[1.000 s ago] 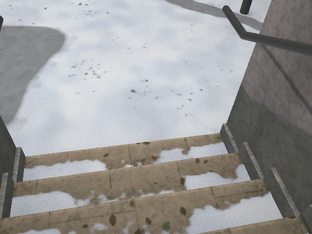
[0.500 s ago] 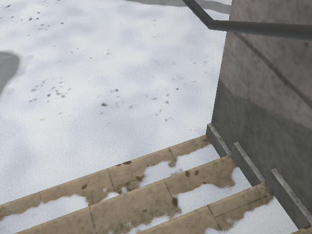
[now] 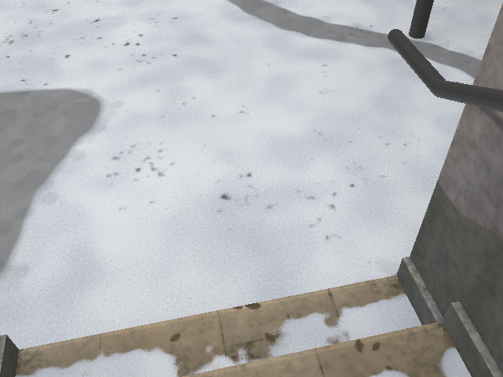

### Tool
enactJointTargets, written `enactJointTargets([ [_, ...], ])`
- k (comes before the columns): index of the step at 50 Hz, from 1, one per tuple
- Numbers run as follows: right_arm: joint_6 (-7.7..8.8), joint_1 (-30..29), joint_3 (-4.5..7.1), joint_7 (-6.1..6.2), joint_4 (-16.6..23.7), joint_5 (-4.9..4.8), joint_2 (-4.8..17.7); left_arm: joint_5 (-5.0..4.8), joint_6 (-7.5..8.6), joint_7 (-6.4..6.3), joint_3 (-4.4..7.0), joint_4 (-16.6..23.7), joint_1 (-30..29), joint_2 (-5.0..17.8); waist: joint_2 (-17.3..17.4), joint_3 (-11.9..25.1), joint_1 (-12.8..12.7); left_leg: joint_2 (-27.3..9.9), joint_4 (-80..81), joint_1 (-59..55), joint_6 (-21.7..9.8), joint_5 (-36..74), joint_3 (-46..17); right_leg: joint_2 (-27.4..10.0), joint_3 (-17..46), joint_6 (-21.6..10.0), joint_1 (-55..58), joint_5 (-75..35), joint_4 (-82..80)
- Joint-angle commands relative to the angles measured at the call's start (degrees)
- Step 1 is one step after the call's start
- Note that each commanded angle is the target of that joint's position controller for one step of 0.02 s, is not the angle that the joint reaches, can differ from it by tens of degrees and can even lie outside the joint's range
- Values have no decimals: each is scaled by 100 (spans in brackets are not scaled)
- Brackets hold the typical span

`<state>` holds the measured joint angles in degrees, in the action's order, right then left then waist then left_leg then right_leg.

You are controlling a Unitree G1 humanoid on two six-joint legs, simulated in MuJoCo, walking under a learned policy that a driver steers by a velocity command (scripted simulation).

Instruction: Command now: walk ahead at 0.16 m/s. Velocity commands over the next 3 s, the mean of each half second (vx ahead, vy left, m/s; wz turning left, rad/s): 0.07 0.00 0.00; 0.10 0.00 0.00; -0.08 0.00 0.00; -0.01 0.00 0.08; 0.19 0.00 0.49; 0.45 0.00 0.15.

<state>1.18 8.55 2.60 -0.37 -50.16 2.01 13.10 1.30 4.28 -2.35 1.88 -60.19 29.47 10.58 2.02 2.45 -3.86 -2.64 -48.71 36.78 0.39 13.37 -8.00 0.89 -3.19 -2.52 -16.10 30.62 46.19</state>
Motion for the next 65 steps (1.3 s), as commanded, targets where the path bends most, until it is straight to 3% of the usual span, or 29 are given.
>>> enactJointTargets([
  [1,170,-805,5,-122,429,-126,44,-21,-3,-101,12,254,27,433,-581,-765,-146,54,1645,-592,92,1068,454,-915,1137,-812,-780,-1266,-694],
  [4,216,-743,-2,-186,399,-308,115,111,-150,-150,41,349,171,572,-691,-788,-474,-215,3064,-1185,88,1124,429,-914,1251,-803,-323,-1585,-99],
  [6,303,74,63,-176,-15,-234,234,146,-249,-155,79,341,396,610,-261,-656,-300,-390,4090,-2327,-37,1688,642,-808,1224,-721,-299,-1753,779],
  [7,334,937,137,-189,-402,-103,370,115,-275,-137,72,326,412,626,-24,-477,20,-320,4060,-3267,-41,1626,862,-527,1025,-671,-639,-1560,1575],
  [8,355,1848,210,-223,-735,-28,675,16,-270,-83,111,312,531,664,407,-55,313,-613,3595,-4387,1,3128,789,-103,665,-565,-1205,-313,2676],
  [9,343,2561,294,-263,-924,45,1125,-305,-265,-52,146,237,1148,405,1490,1022,325,-1631,1285,-6710,-284,6816,351,462,72,-145,-2971,3051,5127],
  [10,218,2562,347,-302,-873,-250,1152,-452,-277,-129,81,304,1123,570,1505,1991,532,-1980,591,-7373,-539,6058,29,152,191,-85,-3866,3331,6518],
  [11,128,2474,300,-282,-732,-413,956,-398,-251,-166,69,416,490,605,1117,2018,789,-2058,966,-6823,-747,4403,-192,90,304,-70,-4279,2792,6916],
  [13,43,1794,150,-1,-554,-274,763,-74,-425,-110,-13,750,-750,367,620,1098,734,-2194,2502,-4740,-1478,466,-1052,-5,345,55,-4472,1209,7170],
  [16,-51,1136,-65,108,-437,-44,481,127,-820,-74,-85,872,-1188,197,324,-29,360,-1761,3144,-1901,-1713,-1064,-704,-22,360,103,-3362,261,6795],
  [18,4,973,-112,51,-356,-18,516,135,-931,-74,-106,887,-1045,135,362,-187,125,-1431,3228,-1107,-1661,-1048,-355,246,335,97,-2916,-117,6730],
  [22,25,1633,-233,128,-566,-104,272,158,-926,-95,-148,1340,-1815,123,117,-441,333,-1390,3001,-1966,-1662,-1968,-685,471,896,225,-4389,-441,7189],
  [26,53,1925,-257,218,-504,-78,420,112,-902,-50,-210,1647,-2217,107,132,-190,476,-1350,3096,-2293,-1696,-2612,-810,435,898,473,-4518,-448,7344],
  [28,44,1914,-166,172,-351,-63,704,117,-904,9,-226,1726,-2222,224,273,-77,522,-1257,3629,-1961,-1720,-3428,-712,276,312,405,-3813,6,7168],
  [32,21,1935,-38,270,-272,-125,842,94,-807,145,-363,2125,-2554,188,446,-236,637,-1223,3904,-2002,-1610,-3729,-531,-197,98,179,-3193,610,6234],
  [35,-47,1360,144,221,-47,-271,1076,55,-639,163,-477,2169,-1783,215,508,-77,217,-1070,3897,-765,-1241,-3286,127,-218,83,-325,-833,1778,3949],
  [36,-76,1253,169,196,-11,-370,1073,12,-617,171,-506,2034,-1225,165,807,-140,96,-1019,3734,-313,-1220,-2427,288,9,-82,-445,136,2226,3182],
  [37,-185,1438,199,181,-148,-432,907,-75,-553,188,-602,1951,-999,19,513,-638,86,-910,2850,-669,-972,-1801,260,168,438,-588,-250,2687,1158],
  [38,-207,1608,181,160,-23,-160,400,-83,-444,146,-493,1605,-100,490,-1622,-1004,-35,-438,782,364,-513,-2909,630,-1011,2686,-607,41,-485,128],
  [39,-120,796,164,93,347,-100,244,-122,-382,-24,-386,1457,383,902,-2264,-1152,-567,757,768,1749,-301,-4932,-967,-1729,4914,-837,389,-3748,-1306],
  [40,4,502,167,29,377,-258,366,-15,-248,-196,-424,1292,258,862,-1292,-1509,-427,995,409,1844,-183,-4762,-1722,-1783,4855,-791,237,-5886,-1377],
  [41,55,774,155,-2,339,-378,329,163,-228,-270,-435,1369,-633,897,-1299,-1226,183,856,358,1436,-179,-4270,-1730,-1790,4476,-900,-78,-6031,-789],
  [42,38,1155,156,17,111,-312,326,102,-233,-230,-450,1306,-1102,682,-1093,-977,632,776,136,889,-185,-3390,-1202,-1558,3381,-837,-323,-6364,178],
  [43,-105,1317,177,57,-97,-191,353,11,-240,-145,-462,1372,-1269,457,-874,-557,756,823,-260,93,-169,-2682,-511,-1306,2545,-705,-852,-5895,617],
  [46,-604,1042,166,88,-3,-104,197,-165,-322,35,-377,1361,-1153,425,-676,-253,806,1080,-1476,-444,-92,-2131,-1,-984,1852,-508,-1451,-5064,399],
  [52,-550,-122,85,177,398,70,298,2,-389,-198,-145,972,102,697,-789,-150,119,1052,-1334,1361,-9,-1795,-129,-919,1974,-684,840,-5507,512],
  [55,-489,-447,44,152,540,22,250,63,-455,-264,-106,980,182,639,-824,-29,21,1045,-955,1403,122,-1642,-145,-906,2029,-843,1128,-5642,596],
  [59,-420,-582,-27,47,539,-26,172,51,-434,-243,-120,988,127,554,-636,-104,3,900,284,651,106,-712,-76,-823,2062,-927,571,-4243,517],
  [65,-348,102,-166,-135,91,-282,-18,14,-444,-145,-163,871,-408,629,-634,-786,285,445,2489,-2579,-164,129,858,-589,1596,-789,-1760,-2199,643],
])
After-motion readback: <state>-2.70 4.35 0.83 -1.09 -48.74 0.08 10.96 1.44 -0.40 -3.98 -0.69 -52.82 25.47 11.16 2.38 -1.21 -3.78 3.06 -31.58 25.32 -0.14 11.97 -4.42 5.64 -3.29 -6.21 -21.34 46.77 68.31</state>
